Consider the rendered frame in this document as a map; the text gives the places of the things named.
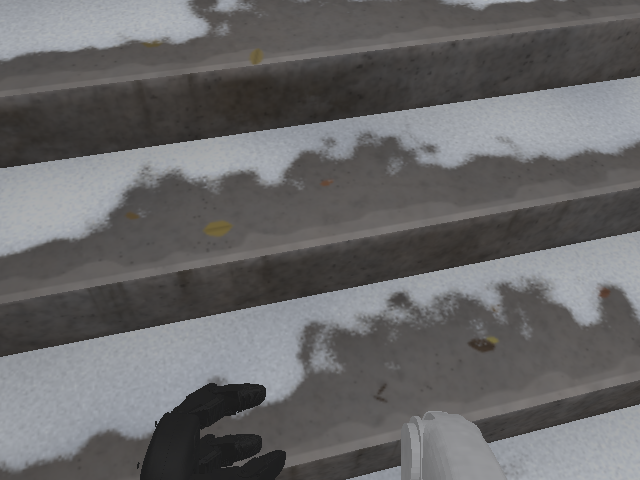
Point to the right robot thigh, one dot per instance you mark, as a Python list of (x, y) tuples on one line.
[(446, 447)]

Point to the left robot hand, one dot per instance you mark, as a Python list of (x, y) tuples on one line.
[(176, 451)]

